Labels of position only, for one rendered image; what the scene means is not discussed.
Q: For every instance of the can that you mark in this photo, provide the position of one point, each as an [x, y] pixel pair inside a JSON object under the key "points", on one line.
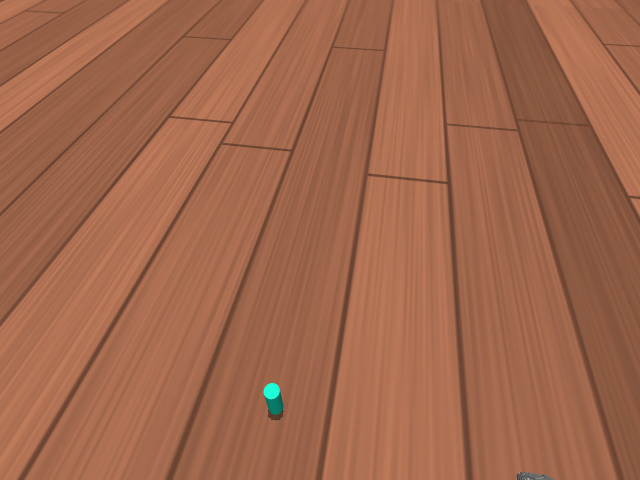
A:
{"points": [[273, 398]]}

